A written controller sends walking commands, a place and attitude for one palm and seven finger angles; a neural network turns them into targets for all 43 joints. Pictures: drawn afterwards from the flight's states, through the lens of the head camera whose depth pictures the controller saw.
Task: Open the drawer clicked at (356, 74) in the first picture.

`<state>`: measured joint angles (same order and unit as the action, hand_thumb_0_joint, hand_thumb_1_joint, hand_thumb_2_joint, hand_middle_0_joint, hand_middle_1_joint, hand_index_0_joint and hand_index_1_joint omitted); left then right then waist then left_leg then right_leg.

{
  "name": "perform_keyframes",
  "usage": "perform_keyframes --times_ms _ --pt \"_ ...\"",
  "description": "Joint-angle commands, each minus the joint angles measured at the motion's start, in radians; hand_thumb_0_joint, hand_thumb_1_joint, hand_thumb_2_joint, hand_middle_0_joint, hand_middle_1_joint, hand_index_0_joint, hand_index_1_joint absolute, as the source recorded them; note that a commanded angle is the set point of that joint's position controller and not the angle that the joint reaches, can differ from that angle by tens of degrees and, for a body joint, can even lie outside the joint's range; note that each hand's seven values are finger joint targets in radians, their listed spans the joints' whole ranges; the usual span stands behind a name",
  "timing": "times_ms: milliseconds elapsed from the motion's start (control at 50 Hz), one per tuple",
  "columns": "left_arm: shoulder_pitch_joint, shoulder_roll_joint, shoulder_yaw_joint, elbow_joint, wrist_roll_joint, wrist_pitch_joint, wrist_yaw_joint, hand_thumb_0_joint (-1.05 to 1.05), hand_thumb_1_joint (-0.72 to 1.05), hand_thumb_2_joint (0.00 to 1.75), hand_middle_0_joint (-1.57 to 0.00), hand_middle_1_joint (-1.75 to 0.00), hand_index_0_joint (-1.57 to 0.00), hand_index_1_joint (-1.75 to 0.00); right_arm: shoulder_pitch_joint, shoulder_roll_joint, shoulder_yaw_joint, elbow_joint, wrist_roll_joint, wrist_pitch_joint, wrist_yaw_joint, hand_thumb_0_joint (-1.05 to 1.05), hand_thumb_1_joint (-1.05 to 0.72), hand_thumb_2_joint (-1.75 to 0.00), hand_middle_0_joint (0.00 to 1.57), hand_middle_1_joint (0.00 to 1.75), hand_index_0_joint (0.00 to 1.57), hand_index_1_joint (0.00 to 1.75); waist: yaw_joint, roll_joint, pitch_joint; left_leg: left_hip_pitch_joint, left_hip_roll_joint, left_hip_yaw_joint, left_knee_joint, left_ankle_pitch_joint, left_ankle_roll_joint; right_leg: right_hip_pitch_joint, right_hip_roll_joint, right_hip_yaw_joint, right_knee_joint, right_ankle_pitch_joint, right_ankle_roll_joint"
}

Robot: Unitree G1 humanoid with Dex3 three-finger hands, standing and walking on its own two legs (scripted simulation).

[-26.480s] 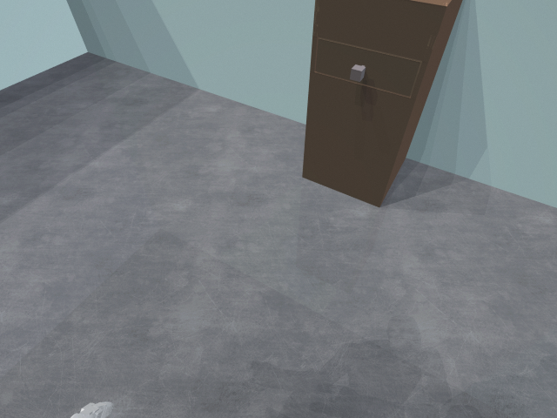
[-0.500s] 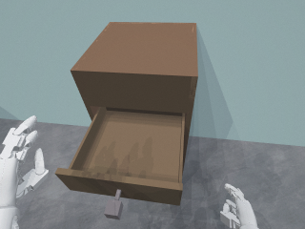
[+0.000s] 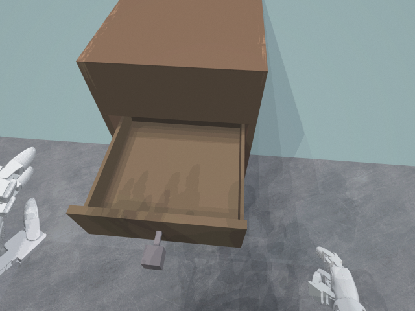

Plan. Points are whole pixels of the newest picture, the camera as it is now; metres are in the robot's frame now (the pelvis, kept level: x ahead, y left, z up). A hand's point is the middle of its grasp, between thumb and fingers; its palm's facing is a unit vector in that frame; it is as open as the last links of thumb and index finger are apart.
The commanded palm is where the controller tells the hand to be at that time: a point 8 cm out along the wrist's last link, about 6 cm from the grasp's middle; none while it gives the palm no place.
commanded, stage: step back with the hand held close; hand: left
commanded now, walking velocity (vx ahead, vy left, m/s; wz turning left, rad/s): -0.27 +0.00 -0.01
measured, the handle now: (155, 248) +0.26 +0.14 -0.10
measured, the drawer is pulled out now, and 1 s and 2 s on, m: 0.30 0.30 0.30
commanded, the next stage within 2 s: stop stepping back and stand still in 1.04 s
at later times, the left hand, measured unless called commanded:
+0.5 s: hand (8, 268) +0.15 +0.24 +0.16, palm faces +0.33 -0.80 -0.50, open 7.4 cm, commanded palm +0.08 +0.28 +0.18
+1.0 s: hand out of the picture +0.09 +0.21 +0.16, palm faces +0.27 -0.84 -0.47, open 7.4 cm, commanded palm +0.02 +0.26 +0.18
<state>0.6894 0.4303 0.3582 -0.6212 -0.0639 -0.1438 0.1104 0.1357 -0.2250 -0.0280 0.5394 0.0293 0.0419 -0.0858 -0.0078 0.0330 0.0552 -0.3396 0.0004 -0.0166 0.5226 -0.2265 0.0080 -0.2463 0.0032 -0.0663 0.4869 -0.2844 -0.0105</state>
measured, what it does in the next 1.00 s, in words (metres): walks backwards: left foot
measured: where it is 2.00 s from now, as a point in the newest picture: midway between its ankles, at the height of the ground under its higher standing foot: outside the picture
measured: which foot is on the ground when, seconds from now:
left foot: down 0.00-0.62, up 0.64-0.78, down 0.80-1.00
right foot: down 0.00-0.82, up 0.84-1.00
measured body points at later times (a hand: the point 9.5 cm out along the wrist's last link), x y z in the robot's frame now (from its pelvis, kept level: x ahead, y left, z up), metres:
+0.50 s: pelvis -0.05 +0.00 -0.01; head +0.01 +0.02 +0.43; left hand +0.13 +0.28 +0.19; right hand +0.14 -0.22 -0.09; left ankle +0.03 +0.11 -0.74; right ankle -0.05 -0.11 -0.74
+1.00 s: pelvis -0.11 -0.02 +0.00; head -0.05 +0.01 +0.44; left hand +0.07 +0.25 +0.19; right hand +0.10 -0.23 -0.07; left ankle -0.07 +0.12 -0.74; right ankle -0.15 -0.13 -0.71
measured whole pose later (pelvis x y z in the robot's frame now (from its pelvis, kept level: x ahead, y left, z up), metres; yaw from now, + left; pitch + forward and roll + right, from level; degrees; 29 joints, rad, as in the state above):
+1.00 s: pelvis -0.11 -0.02 +0.00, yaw -1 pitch +4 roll -1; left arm 0.67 0.42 0.39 -0.74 -0.06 -0.18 0.14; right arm 0.10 -0.14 -0.01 0.57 -0.01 -0.09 -0.03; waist 0.01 -0.04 0.06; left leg -0.38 0.06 0.01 0.52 -0.20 -0.02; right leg -0.38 0.02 -0.04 0.76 -0.41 0.01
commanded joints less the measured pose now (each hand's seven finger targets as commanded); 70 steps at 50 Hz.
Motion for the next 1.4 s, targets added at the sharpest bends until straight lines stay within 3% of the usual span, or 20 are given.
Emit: perform_keyframes --times_ms 0,220,280,340,480,560,600,640,680,740,800,820,900,980,1080,1100,1120,1140,1200,1380 --pt "0.022 0.142 0.161 -0.214 -0.005 -0.073 0.043 0.00 0.90 0.90 -0.20 -0.30 -0.20 -0.30 -0.102 -0.104 -0.035 -0.156 0.002 -0.070 -0.005 0.00 -0.90 -0.90 0.20 0.30 0.20 0.30 0.013 0.051 -0.216 0.032 0.129 -0.109 -0.077 0.281 0.044 0.079 -0.073 0.054 -0.003 0.210 0.009" --pt "-0.029 0.127 0.137 -0.231 -0.005 -0.104 0.064 0.00 0.90 0.90 -0.20 -0.30 -0.20 -0.30 -0.069 -0.101 -0.026 -0.139 -0.004 -0.117 -0.002 0.00 -0.90 -0.90 0.20 0.30 0.20 0.30 -0.012 -0.022 -0.142 -0.045 0.076 -0.100 -0.008 -0.149 0.026 -0.087 -0.136 0.150 -0.113 -0.083 -0.033" --pt "-0.048 0.134 0.139 -0.252 0.001 -0.117 0.072 0.00 0.90 0.90 -0.20 -0.30 -0.20 -0.30 -0.074 -0.106 -0.021 -0.137 -0.010 -0.130 -0.003 0.00 -0.90 -0.90 0.20 0.30 0.20 0.30 -0.012 0.017 -0.113 -0.055 0.097 -0.132 -0.041 -0.200 0.029 -0.128 -0.113 0.132 -0.098 -0.158 -0.027" --pt "-0.044 0.131 0.152 -0.279 0.010 -0.119 0.074 0.00 0.90 0.90 -0.20 -0.30 -0.20 -0.30 -0.081 -0.110 -0.012 -0.155 -0.009 -0.145 -0.005 0.00 -0.90 -0.90 0.20 0.30 0.20 0.30 0.000 0.170 -0.131 -0.253 0.196 -0.241 -0.252 -0.296 0.068 0.087 -0.009 0.048 0.120 -0.091 0.012" --pt "-0.003 0.132 0.177 -0.270 -0.001 -0.138 0.049 0.00 0.90 0.90 -0.20 -0.30 -0.20 -0.30 -0.058 -0.103 -0.020 -0.126 -0.020 -0.180 0.019 0.00 -0.90 -0.90 0.20 0.30 0.20 0.30 0.014 0.115 -0.220 -0.098 0.223 -0.223 -0.101 0.197 0.095 0.056 -0.004 0.072 0.106 0.043 0.010" --pt "-0.003 0.134 0.176 -0.265 -0.015 -0.128 0.036 0.00 0.90 0.90 -0.20 -0.30 -0.20 -0.30 -0.075 -0.103 -0.033 -0.125 0.000 -0.165 0.029 0.00 -0.90 -0.90 0.20 0.30 0.20 0.30 0.008 0.002 -0.277 -0.084 0.140 -0.106 0.056 0.119 0.039 0.044 -0.100 0.176 0.023 0.196 -0.029" --pt "-0.022 0.172 0.194 -0.260 -0.018 -0.129 0.046 0.00 0.90 0.90 -0.20 -0.30 -0.20 -0.30 -0.055 -0.089 -0.046 -0.104 0.006 -0.151 0.027 0.00 -0.90 -0.90 0.20 0.30 0.20 0.30 -0.013 -0.166 -0.259 -0.026 0.005 -0.008 0.302 -0.084 -0.025 -0.095 -0.305 0.389 -0.158 0.232 -0.122" --pt "-0.028 0.147 0.167 -0.222 -0.011 -0.115 0.052 0.00 0.90 0.90 -0.20 -0.30 -0.20 -0.30 -0.102 -0.067 -0.040 -0.092 -0.009 -0.134 0.024 0.00 -0.90 -0.90 0.20 0.30 0.20 0.30 -0.005 -0.207 -0.199 -0.088 -0.022 -0.046 0.562 -0.250 -0.033 -0.129 -0.378 0.375 -0.187 0.278 -0.189" --pt "-0.015 0.140 0.179 -0.194 0.010 -0.109 0.060 0.00 0.90 0.90 -0.20 -0.30 -0.20 -0.30 -0.126 -0.039 -0.013 -0.097 -0.020 -0.118 0.011 0.00 -0.90 -0.90 0.20 0.30 0.20 0.30 -0.011 -0.170 -0.154 -0.116 0.015 -0.045 0.392 -0.267 -0.030 -0.056 -0.298 0.247 -0.104 0.496 -0.149" --pt "-0.017 0.133 0.164 -0.220 0.016 -0.106 0.064 0.00 0.90 0.90 -0.20 -0.30 -0.20 -0.30 -0.105 -0.057 -0.011 -0.086 -0.018 -0.094 -0.006 0.00 -0.90 -0.90 0.20 0.30 0.20 0.30 -0.026 -0.095 -0.174 -0.009 0.033 0.008 -0.131 0.082 -0.017 0.068 -0.173 0.118 0.067 0.623 -0.040" --pt "0.002 0.143 0.160 -0.266 0.017 -0.124 0.051 0.00 0.90 0.90 -0.20 -0.30 -0.20 -0.30 -0.101 -0.086 -0.059 -0.118 -0.011 -0.131 0.019 0.00 -0.90 -0.90 0.20 0.30 0.20 0.30 0.005 0.144 -0.281 0.196 0.315 -0.164 -0.084 0.818 0.085 -0.084 -0.033 0.069 0.264 -0.003 0.019" --pt "0.028 0.131 0.161 -0.294 0.010 -0.122 0.046 0.00 0.90 0.90 -0.20 -0.30 -0.20 -0.30 -0.090 -0.064 -0.047 -0.118 -0.033 -0.143 0.028 0.00 -0.90 -0.90 0.20 0.30 0.20 0.30 0.008 0.261 -0.307 0.161 0.340 -0.216 -0.100 0.861 0.115 -0.108 -0.020 0.066 0.351 -0.165 0.022" --pt "0.003 0.101 0.128 -0.384 0.008 -0.118 0.047 0.00 0.90 0.90 -0.20 -0.30 -0.20 -0.30 -0.047 -0.088 -0.056 -0.082 -0.031 -0.174 0.049 0.00 -0.90 -0.90 0.20 0.30 0.20 0.30 0.004 0.188 -0.291 0.239 0.309 -0.132 -0.061 0.855 0.109 -0.154 0.001 0.044 0.338 -0.159 0.026" --pt "-0.018 0.098 0.129 -0.314 -0.005 -0.111 0.038 0.00 0.90 0.90 -0.20 -0.30 -0.20 -0.30 -0.065 -0.091 -0.036 -0.073 -0.036 -0.182 0.054 0.00 -0.90 -0.90 0.20 0.30 0.20 0.30 0.000 0.219 -0.226 0.178 0.298 -0.140 -0.095 0.660 0.103 -0.103 0.000 0.036 0.195 -0.111 0.031" --pt "-0.026 0.125 0.165 -0.235 -0.020 -0.124 0.011 0.00 0.90 0.90 -0.20 -0.30 -0.20 -0.30 -0.097 -0.103 -0.028 -0.091 -0.020 -0.168 0.053 0.00 -0.90 -0.90 0.20 0.30 0.20 0.30 0.016 0.104 -0.216 0.024 0.235 -0.081 -0.022 0.272 0.055 0.074 -0.019 0.009 -0.075 0.144 0.043" --pt "-0.009 0.160 0.191 -0.239 -0.007 -0.131 0.010 0.00 0.90 0.90 -0.20 -0.30 -0.20 -0.30 -0.086 -0.098 -0.033 -0.095 -0.017 -0.157 0.055 0.00 -0.90 -0.90 0.20 0.30 0.20 0.30 0.013 0.016 -0.247 0.013 0.174 -0.025 0.062 0.199 0.024 0.098 -0.064 0.039 -0.119 0.300 0.030" --pt "-0.015 0.127 0.146 -0.218 -0.013 -0.129 0.005 0.00 0.90 0.90 -0.20 -0.30 -0.20 -0.30 -0.072 -0.075 -0.040 -0.113 0.006 -0.151 0.059 0.00 -0.90 -0.90 0.20 0.30 0.20 0.30 0.001 -0.227 -0.267 -0.037 0.049 0.078 0.233 -0.025 -0.028 0.073 -0.201 0.165 -0.155 0.505 0.006" --pt "0.018 0.146 0.164 -0.189 -0.011 -0.122 0.015 0.00 0.90 0.90 -0.20 -0.30 -0.20 -0.30 -0.091 -0.084 -0.055 -0.126 0.023 -0.146 0.054 0.00 -0.90 -0.90 0.20 0.30 0.20 0.30 0.001 -0.332 -0.248 -0.099 -0.042 0.032 0.500 -0.243 -0.037 -0.009 -0.344 0.349 -0.190 0.539 -0.054" --pt "0.082 0.118 0.167 -0.136 0.003 -0.095 0.053 0.00 0.90 0.90 -0.20 -0.30 -0.20 -0.30 -0.093 -0.045 -0.005 -0.118 -0.004 -0.108 0.033 0.00 -0.90 -0.90 0.20 0.30 0.20 0.30 -0.030 -0.121 -0.241 -0.190 0.003 -0.045 0.552 -0.242 -0.034 0.097 -0.330 0.252 -0.098 0.524 -0.139" --pt "0.023 0.129 0.130 -0.195 0.033 -0.118 0.090 0.00 0.90 0.90 -0.20 -0.30 -0.20 -0.30 -0.024 -0.096 -0.023 -0.119 -0.011 -0.151 0.024 0.00 -0.90 -0.90 0.20 0.30 0.20 0.30 -0.015 -0.156 -0.155 0.050 0.005 0.052 -0.071 -0.127 0.026 0.176 -0.302 0.240 -0.160 0.255 -0.074"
